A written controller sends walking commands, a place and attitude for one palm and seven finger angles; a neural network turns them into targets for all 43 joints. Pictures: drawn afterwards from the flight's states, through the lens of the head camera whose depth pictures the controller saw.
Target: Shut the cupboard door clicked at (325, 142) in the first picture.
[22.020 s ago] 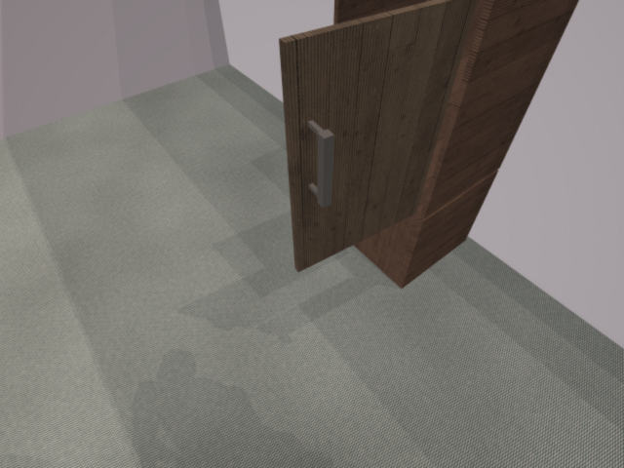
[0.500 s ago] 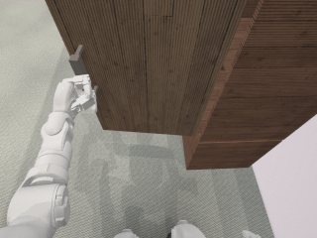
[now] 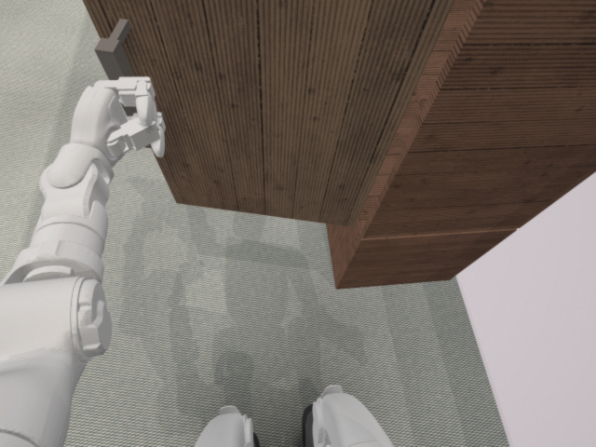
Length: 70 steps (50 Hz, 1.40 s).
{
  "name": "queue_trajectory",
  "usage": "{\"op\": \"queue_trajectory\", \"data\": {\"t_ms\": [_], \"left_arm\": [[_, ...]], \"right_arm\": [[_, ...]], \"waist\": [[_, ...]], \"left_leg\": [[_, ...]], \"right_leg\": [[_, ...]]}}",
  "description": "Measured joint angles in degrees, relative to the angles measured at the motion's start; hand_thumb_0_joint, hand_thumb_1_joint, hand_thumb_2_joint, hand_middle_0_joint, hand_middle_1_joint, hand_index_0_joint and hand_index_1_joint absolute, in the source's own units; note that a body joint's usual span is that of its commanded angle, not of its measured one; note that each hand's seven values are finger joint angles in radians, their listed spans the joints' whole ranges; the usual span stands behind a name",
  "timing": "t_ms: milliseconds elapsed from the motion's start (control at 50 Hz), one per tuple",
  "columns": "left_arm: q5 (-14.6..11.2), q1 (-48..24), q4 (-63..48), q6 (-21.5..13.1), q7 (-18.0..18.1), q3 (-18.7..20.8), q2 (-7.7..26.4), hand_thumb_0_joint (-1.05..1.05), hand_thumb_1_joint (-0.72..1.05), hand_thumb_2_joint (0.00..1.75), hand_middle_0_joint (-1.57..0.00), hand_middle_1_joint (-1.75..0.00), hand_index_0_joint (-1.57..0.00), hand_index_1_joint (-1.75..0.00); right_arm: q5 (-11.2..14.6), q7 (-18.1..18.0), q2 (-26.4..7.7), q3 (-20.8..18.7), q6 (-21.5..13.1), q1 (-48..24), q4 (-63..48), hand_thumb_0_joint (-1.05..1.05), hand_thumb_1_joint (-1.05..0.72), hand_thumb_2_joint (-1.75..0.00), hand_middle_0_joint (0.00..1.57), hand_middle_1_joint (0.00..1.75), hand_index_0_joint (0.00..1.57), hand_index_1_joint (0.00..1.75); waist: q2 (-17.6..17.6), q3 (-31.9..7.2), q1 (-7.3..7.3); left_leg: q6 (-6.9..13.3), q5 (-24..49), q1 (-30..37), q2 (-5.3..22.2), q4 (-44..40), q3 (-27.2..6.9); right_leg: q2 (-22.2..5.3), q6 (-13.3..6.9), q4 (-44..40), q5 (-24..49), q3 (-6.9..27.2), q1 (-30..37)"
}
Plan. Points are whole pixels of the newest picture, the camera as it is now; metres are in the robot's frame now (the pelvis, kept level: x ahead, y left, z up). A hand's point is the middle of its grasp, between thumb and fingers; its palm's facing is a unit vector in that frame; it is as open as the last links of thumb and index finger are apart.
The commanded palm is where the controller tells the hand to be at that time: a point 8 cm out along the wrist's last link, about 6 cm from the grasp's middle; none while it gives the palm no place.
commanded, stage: push the door shut along its arc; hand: left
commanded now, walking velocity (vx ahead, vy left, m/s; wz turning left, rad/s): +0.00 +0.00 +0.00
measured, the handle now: (137, 90) +0.59 +0.17 +0.08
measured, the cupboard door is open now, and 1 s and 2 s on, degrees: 77 65 57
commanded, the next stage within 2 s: pull the fist back off the door in 1.20 s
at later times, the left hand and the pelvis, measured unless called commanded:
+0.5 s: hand (191, 93) +0.56 +0.10 +0.09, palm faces -0.35 -0.94 +0.00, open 3.1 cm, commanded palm +0.57 +0.14 +0.08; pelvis +0.01 +0.01 -0.01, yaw -1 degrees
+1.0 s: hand (217, 70) +0.61 +0.06 +0.09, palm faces -0.43 -0.90 -0.01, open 3.2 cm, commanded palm +0.62 +0.09 +0.08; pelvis +0.02 +0.00 -0.02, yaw -2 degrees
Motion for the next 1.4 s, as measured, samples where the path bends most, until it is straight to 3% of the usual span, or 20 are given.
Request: {"op": "queue_trajectory", "data": {"t_ms": [740,900,1160,1320,1360,1400], "left_arm": [[6.2,-19.0,7.8,7.0,-2.2,0.2,5.3,0.02,0.9,0.9,-1.3,-1.5,-1.3,-1.5],[6.8,-21.3,8.0,8.1,-3.2,-0.4,7.1,0.02,0.88,0.92,-1.3,-1.5,-1.3,-1.5],[6.1,-25.9,10.2,10.4,-3.6,-4.9,6.9,0.05,0.96,0.97,-1.3,-1.5,-1.3,-1.5],[6.5,-30.0,11.8,11.0,-3.0,-5.9,7.5,0.05,1.02,1.01,-1.3,-1.5,-1.3,-1.5],[6.0,-30.7,12.4,11.7,1.7,-1.5,6.0,0.05,0.99,0.99,-1.3,-1.5,-1.3,-1.5],[5.7,-31.2,12.4,12.0,10.1,1.9,4.2,0.04,0.95,0.97,-1.3,-1.5,-1.3,-1.5]], "right_arm": [[-2.3,0.1,0.7,1.1,-0.6,2.5,-0.5,0.0,-0.9,-0.9,0.2,0.3,0.2,0.3],[-2.7,-0.2,1.3,1.2,-1.0,3.2,0.4,0.0,-0.9,-0.9,0.2,0.3,0.2,0.3],[-3.3,-0.4,1.1,0.9,-2.7,2.2,2.9,0.0,-0.9,-0.9,0.2,0.3,0.2,0.3],[-3.5,-0.5,0.9,1.0,-3.8,0.7,3.7,0.0,-0.9,-0.9,0.2,0.3,0.2,0.3],[-4.1,0.0,0.7,1.0,-4.0,1.5,2.4,0.0,-0.9,-0.9,0.2,0.3,0.2,0.3],[-4.9,1.3,0.8,1.0,-4.2,2.4,1.0,0.0,-0.91,-0.9,0.2,0.3,0.2,0.3]], "waist": [[1.8,0.3,-6.51],[1.7,0.2,-7.03],[1.5,-0.1,-7.44],[1.2,0.2,-8.5],[2.0,-0.1,-8.31],[2.6,-0.2,-8.27]], "left_leg": [[0.6,-3.7,-9.3,1.4,6.0,0.2],[0.1,-4.3,-10.7,1.7,6.7,-0.1],[-0.6,-4.5,-11.9,1.6,7.4,-1.3],[-0.8,-5.1,-14.5,1.8,9.7,-1.6],[-1.0,-5.1,-15.9,1.9,10.3,-2.1],[-1.1,-5.0,-16.9,1.9,10.5,-2.3]], "right_leg": [[1.3,0.4,4.3,-2.2,0.2,-9.0],[1.6,0.0,5.1,-2.8,-0.1,-10.5],[1.5,-0.8,5.9,-3.5,-1.2,-11.4],[1.6,-1.2,8.1,-4.1,-1.6,-14.0],[1.7,-1.3,8.3,-4.0,-2.0,-15.1],[1.6,-1.2,8.3,-3.8,-2.2,-16.0]]}}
